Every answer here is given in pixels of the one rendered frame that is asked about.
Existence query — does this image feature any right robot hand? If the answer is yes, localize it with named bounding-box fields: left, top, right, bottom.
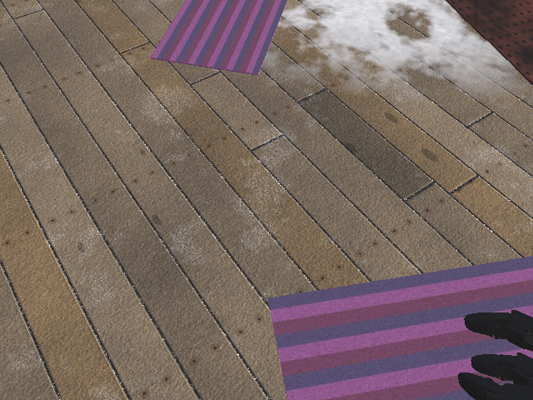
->
left=458, top=310, right=533, bottom=400

